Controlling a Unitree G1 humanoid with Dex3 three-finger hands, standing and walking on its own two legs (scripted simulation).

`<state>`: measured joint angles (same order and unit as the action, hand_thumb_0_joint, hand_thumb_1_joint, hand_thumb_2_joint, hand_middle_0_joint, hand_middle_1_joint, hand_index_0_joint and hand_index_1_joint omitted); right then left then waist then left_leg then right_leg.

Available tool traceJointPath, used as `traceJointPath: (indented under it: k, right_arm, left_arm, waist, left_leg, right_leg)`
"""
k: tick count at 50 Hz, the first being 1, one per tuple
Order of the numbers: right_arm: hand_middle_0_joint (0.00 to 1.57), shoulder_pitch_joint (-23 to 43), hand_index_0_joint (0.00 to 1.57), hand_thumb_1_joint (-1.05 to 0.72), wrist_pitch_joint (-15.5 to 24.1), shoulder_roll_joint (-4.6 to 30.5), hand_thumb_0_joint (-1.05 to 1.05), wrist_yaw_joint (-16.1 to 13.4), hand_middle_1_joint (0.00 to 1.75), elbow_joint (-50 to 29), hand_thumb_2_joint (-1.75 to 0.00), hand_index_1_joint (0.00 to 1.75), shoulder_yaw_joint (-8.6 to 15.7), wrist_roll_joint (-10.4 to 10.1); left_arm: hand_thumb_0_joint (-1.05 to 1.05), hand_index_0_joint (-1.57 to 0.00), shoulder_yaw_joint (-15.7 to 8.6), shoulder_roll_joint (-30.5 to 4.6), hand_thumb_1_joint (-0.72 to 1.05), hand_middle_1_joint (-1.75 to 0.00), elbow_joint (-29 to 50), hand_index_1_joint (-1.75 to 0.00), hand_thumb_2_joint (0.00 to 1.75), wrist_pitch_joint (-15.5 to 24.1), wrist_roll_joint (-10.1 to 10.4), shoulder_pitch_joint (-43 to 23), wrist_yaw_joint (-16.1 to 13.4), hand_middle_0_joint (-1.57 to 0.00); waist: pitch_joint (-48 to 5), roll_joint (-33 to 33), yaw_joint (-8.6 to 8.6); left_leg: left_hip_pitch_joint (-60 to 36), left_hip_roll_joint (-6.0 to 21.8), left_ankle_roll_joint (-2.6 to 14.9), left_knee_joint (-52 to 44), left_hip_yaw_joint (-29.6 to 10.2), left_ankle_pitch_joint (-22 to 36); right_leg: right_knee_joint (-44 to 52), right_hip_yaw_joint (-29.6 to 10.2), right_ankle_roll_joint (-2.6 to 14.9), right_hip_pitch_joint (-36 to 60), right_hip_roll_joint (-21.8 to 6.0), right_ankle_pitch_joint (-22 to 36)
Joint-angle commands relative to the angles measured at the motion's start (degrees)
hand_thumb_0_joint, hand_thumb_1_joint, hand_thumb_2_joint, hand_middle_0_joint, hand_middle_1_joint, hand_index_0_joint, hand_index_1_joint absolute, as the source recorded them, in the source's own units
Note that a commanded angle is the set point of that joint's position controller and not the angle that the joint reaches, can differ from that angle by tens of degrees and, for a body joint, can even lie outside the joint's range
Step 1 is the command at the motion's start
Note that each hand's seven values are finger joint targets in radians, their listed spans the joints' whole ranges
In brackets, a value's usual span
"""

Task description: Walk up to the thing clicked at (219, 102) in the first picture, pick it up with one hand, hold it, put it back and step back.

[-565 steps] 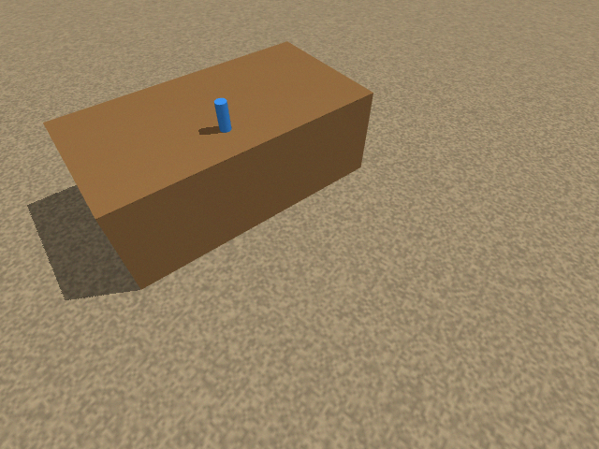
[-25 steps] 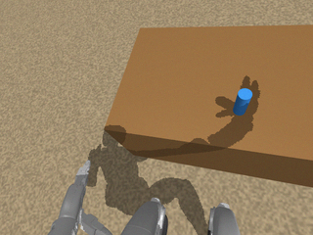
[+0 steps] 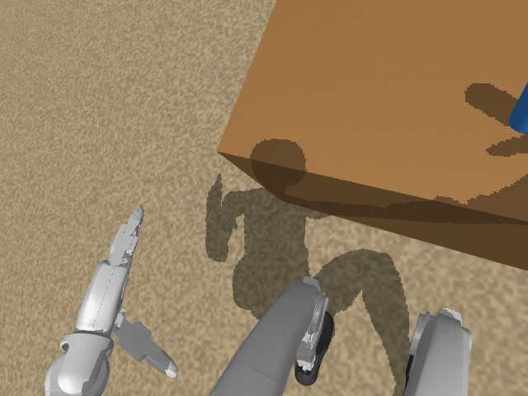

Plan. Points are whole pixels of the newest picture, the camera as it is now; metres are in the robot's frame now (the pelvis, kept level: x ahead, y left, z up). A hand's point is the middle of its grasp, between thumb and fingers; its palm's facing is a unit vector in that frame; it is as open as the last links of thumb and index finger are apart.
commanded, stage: close in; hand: right
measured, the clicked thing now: out of the picture +0.57 -0.21 -0.12
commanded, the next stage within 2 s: rest palm in 0.60 s
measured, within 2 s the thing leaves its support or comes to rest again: leaves its support in 1.86 s
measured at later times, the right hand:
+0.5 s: hand out of the picture +0.58 -0.23 -0.10, palm faces +0.22 +0.98 -0.01, open 17.7 cm
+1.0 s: hand out of the picture +0.58 -0.20 -0.11, palm faces +0.21 +0.98 -0.01, open 16.3 cm
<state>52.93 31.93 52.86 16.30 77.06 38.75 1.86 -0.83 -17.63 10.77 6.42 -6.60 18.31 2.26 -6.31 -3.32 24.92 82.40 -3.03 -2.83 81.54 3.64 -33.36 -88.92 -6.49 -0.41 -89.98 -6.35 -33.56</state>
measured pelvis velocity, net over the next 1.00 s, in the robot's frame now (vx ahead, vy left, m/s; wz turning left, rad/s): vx -0.02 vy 0.02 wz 0.02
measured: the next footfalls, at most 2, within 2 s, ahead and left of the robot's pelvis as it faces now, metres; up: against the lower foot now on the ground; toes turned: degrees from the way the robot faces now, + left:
none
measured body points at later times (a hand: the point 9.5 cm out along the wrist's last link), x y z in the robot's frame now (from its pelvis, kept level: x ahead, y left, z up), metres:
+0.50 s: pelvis -0.02 +0.01 -0.06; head +0.22 -0.09 +0.30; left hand +0.16 +0.27 +0.09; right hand +0.56 -0.28 -0.09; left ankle +0.04 +0.16 -0.56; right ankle +0.04 -0.12 -0.56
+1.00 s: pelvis -0.02 +0.02 -0.07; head +0.22 -0.07 +0.29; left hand +0.16 +0.27 +0.08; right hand +0.56 -0.25 -0.11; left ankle +0.04 +0.16 -0.56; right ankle +0.04 -0.12 -0.56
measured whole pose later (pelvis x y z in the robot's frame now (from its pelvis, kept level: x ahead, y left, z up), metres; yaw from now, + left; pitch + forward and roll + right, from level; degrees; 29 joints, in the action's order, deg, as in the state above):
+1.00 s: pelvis -0.02 +0.02 -0.07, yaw +1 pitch +37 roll +9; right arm 56.9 23.5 47.4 3.6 63.6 34.3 7.2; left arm -9.4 -21.8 31.5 2.3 -4.3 26.3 5.9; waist -6.1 -3.1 29.1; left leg 98.5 -4.0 -1.5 98.1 4.0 -36.8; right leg -102.9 -8.1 -2.2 -104.6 -6.8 -35.9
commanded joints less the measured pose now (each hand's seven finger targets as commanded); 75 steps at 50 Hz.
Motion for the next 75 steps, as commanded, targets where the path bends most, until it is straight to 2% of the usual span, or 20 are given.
traceJointPath:
  k: [1, 5, 8, 13, 16, 18, 23, 24, 25, 28, 37, 41, 45, 46, 49, 51, 52, 57, 65, 75]
  right_arm:
    - [0.06, 17.0, 0.06, 0.60, 5.2, 16.9, 0.00, -1.0, 0.05, -9.8, -0.02, 0.05, 1.8, 0.6]
    - [0.07, 17.7, 0.06, 0.58, 5.0, 18.5, 0.00, -2.8, 0.04, -12.1, -0.01, 0.04, 3.0, 1.9]
    - [0.07, 20.0, 0.06, 0.57, 4.3, 17.6, 0.00, -4.6, 0.04, -16.6, -0.01, 0.04, 2.5, 2.9]
    - [0.07, 25.1, 0.06, 0.57, 1.9, 17.6, 0.00, -7.4, 0.03, -27.7, 0.00, 0.03, -0.2, 5.3]
    - [0.07, 25.1, 0.05, 0.59, -0.6, 13.8, 0.00, -8.9, 0.04, -28.8, 0.00, 0.04, -2.3, 5.7]
    - [0.06, 23.5, 0.05, 0.61, -2.2, 11.5, 0.00, -9.3, 0.04, -25.2, 0.00, 0.04, -3.3, 5.7]
    - [0.05, 23.3, 0.05, 0.61, -4.9, 9.2, 0.00, -10.5, 0.05, -22.1, 0.00, 0.05, -2.9, 5.1]
    - [0.05, 21.3, 0.05, 0.61, -5.4, 5.1, 0.00, -10.3, 0.05, -18.5, -0.01, 0.05, -5.3, 4.5]
    - [0.06, 22.4, 0.05, 0.61, -5.0, 9.5, 0.00, -11.0, 0.05, -21.4, -0.01, 0.05, -1.8, 4.1]
    - [0.06, 18.5, 0.06, 0.59, -5.1, 5.5, 0.00, -11.4, 0.05, -16.3, -0.02, 0.05, -3.5, 4.1]
    - [0.14, 24.4, 0.13, 0.52, -2.1, 10.8, 0.00, -13.8, 0.11, -26.1, -0.07, 0.11, -1.2, 4.8]
    - [0.15, 25.2, 0.14, 0.52, -2.3, 7.2, 0.00, -13.4, 0.10, -27.8, -0.06, 0.10, -4.8, 6.1]
    - [0.42, 24.6, 0.41, 0.48, -3.8, 4.2, 0.00, -12.2, 0.26, -24.9, -0.10, 0.26, -7.0, 5.6]
    - [0.50, 25.0, 0.49, 0.47, -4.0, 6.0, 0.00, -12.3, 0.28, -25.9, -0.09, 0.28, -5.3, 5.1]
    - [0.62, 27.4, 0.61, 0.48, -4.9, 8.6, 0.00, -12.5, 0.34, -28.0, -0.10, 0.34, -4.5, 5.1]
    - [0.73, 26.7, 0.72, 0.45, -5.5, 6.9, 0.00, -12.7, 0.42, -26.7, -0.15, 0.42, -5.3, 5.0]
    - [0.80, 28.1, 0.78, 0.41, -5.5, 9.0, 0.00, -13.1, 0.47, -28.2, -0.19, 0.48, -3.6, 5.0]
    - [0.95, 28.1, 0.94, 0.30, -6.8, 6.8, 0.00, -14.1, 0.62, -25.1, -0.30, 0.62, -4.7, 5.9]
    - [1.08, 30.0, 1.07, 0.08, -7.4, 2.9, 0.00, -15.4, 0.82, -21.6, -0.54, 0.82, -7.9, 7.5]
    - [1.25, 31.8, 1.23, -0.26, -6.9, 7.9, 0.00, -16.6, 1.02, -24.8, -0.77, 1.02, -5.8, 7.5]
  left_arm:
    - [0.00, -0.04, -9.3, -11.7, -0.54, -0.05, 14.9, -0.05, 0.05, 2.3, 0.5, 4.2, -0.7, -0.04]
    - [0.00, -0.04, -13.3, -14.4, -0.56, -0.05, 20.9, -0.06, 0.06, 1.5, 0.5, 6.7, 0.1, -0.05]
    - [0.00, -0.04, -14.2, -13.9, -0.55, -0.05, 20.4, -0.06, 0.05, 0.9, 0.2, 9.2, 0.8, -0.05]
    - [0.00, -0.04, -20.2, -17.6, -0.53, -0.05, 21.6, -0.05, 0.05, -0.1, 0.4, 8.1, 1.3, -0.04]
    - [0.00, -0.04, -20.8, -17.3, -0.52, -0.05, 21.6, -0.05, 0.05, -1.0, 0.9, 7.5, 1.8, -0.04]
    - [0.00, -0.04, -19.0, -15.2, -0.52, -0.05, 18.4, -0.05, 0.04, -1.8, 1.0, 8.6, 2.3, -0.04]
    - [0.00, -0.04, -16.7, -14.4, -0.52, -0.05, 24.6, -0.05, 0.04, -2.7, 1.6, 7.7, 2.4, -0.04]
    - [0.00, -0.04, -16.9, -14.5, -0.53, -0.05, 27.6, -0.05, 0.05, -2.2, 2.0, 5.6, 2.5, -0.04]
    - [0.00, -0.04, -17.7, -15.2, -0.53, -0.05, 26.6, -0.05, 0.04, -2.4, 2.3, 7.5, 2.1, -0.04]
    - [0.00, -0.04, -17.7, -15.8, -0.54, -0.05, 31.6, -0.05, 0.05, -2.4, 3.0, 8.1, 2.0, -0.04]
    - [0.00, -0.02, -18.7, -14.5, -0.61, -0.04, 28.6, -0.06, 0.10, -2.7, 3.6, 11.9, 2.1, -0.04]
    - [0.00, -0.02, -20.1, -15.3, -0.61, -0.04, 30.8, -0.06, 0.10, -2.4, 3.3, 10.8, 2.0, -0.04]
    - [0.00, -0.03, -18.1, -13.3, -0.56, -0.05, 27.3, -0.06, 0.07, -2.1, 2.8, 12.2, 2.1, -0.04]
    - [0.00, -0.04, -18.0, -13.8, -0.56, -0.05, 27.0, -0.06, 0.06, -2.2, 2.9, 12.6, 1.9, -0.04]
    - [0.00, -0.04, -19.4, -16.2, -0.56, -0.05, 29.4, -0.06, 0.07, -2.2, 2.8, 11.6, 1.6, -0.04]
    - [0.00, -0.03, -20.9, -17.4, -0.57, -0.05, 31.4, -0.06, 0.07, -2.3, 3.0, 10.7, 1.5, -0.04]
    - [0.00, -0.03, -21.3, -17.8, -0.56, -0.05, 31.3, -0.06, 0.07, -2.5, 3.1, 11.6, 1.4, -0.04]
    - [0.00, -0.03, -18.8, -14.8, -0.56, -0.04, 29.2, -0.05, 0.07, -4.0, 3.2, 13.2, 2.1, -0.04]
    - [0.00, -0.03, -20.3, -16.5, -0.56, -0.04, 32.9, -0.05, 0.07, -4.8, 2.8, 8.9, 2.2, -0.04]
    - [0.00, -0.02, -18.5, -14.2, -0.57, -0.04, 29.5, -0.05, 0.07, -6.0, 3.1, 13.5, 2.4, -0.04]
  waist:
    - [-34.8, 30.9, 0.22]
    - [-35.9, 32.9, 2.63]
    - [-35.9, 38.1, 2.97]
    - [-39.0, 47.1, 1.87]
    - [-36.2, 45.9, 2.18]
    - [-31.3, 44.5, 2.15]
    - [-31.9, 33.4, 3.11]
    - [-32.7, 30.5, 3.19]
    - [-32.8, 28.3, 2.94]
    - [-34.1, 23.1, 4.26]
    - [-36.0, 29.0, 2.66]
    - [-36.8, 33.8, 3.05]
    - [-33.4, 34.4, 3.22]
    - [-33.8, 33.5, 3.51]
    - [-37.0, 33.9, 3.56]
    - [-38.9, 32.7, 4.29]
    - [-39.0, 31.8, 4.16]
    - [-35.9, 31.2, 4.09]
    - [-34.7, 30.0, 5.87]
    - [-35.8, 34.1, 4.24]
  left_leg:
    - [-5.4, -1.7, 4.55, -1.5, 2.2, 21.4]
    - [-3.0, -1.8, 4.57, 1.3, 2.7, 20.2]
    - [0.7, -1.8, 4.62, 3.3, 2.7, 19.2]
    - [4.5, -1.4, 4.96, 4.9, 2.6, 15.3]
    - [6.1, -1.4, 4.98, 5.0, 3.0, 13.0]
    - [7.7, -1.3, 4.96, 5.0, 3.1, 11.4]
    - [2.8, -1.5, 4.30, 4.0, 2.5, 13.2]
    - [0.9, -1.8, 3.93, 3.7, 2.3, 14.2]
    - [-0.4, -1.7, 3.83, 4.0, 2.1, 15.7]
    - [-3.3, -2.1, 3.60, 4.0, 1.9, 16.0]
    - [-0.8, -2.2, 3.77, 5.0, 0.9, 15.9]
    - [1.3, -2.1, 4.09, 5.1, 0.9, 13.6]
    - [3.2, -2.0, 4.04, 5.4, 1.1, 14.3]
    - [3.1, -1.9, 4.02, 5.8, 1.3, 15.1]
    - [2.6, -1.8, 4.10, 6.3, 1.4, 16.2]
    - [1.1, -1.8, 3.80, 5.8, 1.4, 17.2]
    - [0.0, -1.8, 3.80, 5.5, 1.3, 17.3]
    - [0.9, -2.1, 3.88, 5.5, 1.6, 17.5]
    - [2.2, -2.0, 4.19, 5.7, 2.3, 15.8]
    - [0.7, -2.0, 4.20, 4.4, 1.3, 15.6]
  right_leg:
    - [3.3, -1.8, -0.35, 35.4, 0.5, 31.8]
    - [0.6, -2.1, -0.18, 33.3, 0.4, 28.4]
    - [-0.8, -1.9, -0.51, 35.1, 0.1, 28.7]
    - [-0.5, -1.9, -1.51, 40.9, -0.6, 28.7]
    - [0.2, -2.1, -1.49, 38.8, -0.6, 24.9]
    - [0.2, -1.9, -1.48, 35.0, -0.5, 21.5]
    - [-1.6, -1.6, 0.23, 25.7, 0.3, 15.7]
    - [-2.4, -1.5, 0.86, 23.3, 0.4, 15.1]
    - [-3.1, -1.3, 1.20, 20.9, 0.6, 15.1]
    - [-3.0, -0.9, 1.76, 17.5, 1.1, 13.2]
    - [-4.3, 0.6, 1.76, 21.1, 1.1, 15.3]
    - [-3.2, 0.6, 1.03, 25.4, 0.8, 14.1]
    - [-4.5, 0.2, 1.01, 24.1, 0.4, 15.3]
    - [-4.8, -0.1, 0.91, 24.0, 0.5, 16.0]
    - [-5.1, -0.5, 0.94, 25.8, 0.4, 18.6]
    - [-5.4, -0.5, 1.26, 26.4, 0.6, 19.0]
    - [-5.1, -0.4, 1.40, 25.3, 0.9, 18.3]
    - [-4.2, -0.2, 1.37, 23.7, 0.9, 18.2]
    - [-3.9, -1.0, 1.32, 23.2, 0.8, 17.1]
    - [-3.0, 0.4, 1.23, 25.6, 0.8, 17.0]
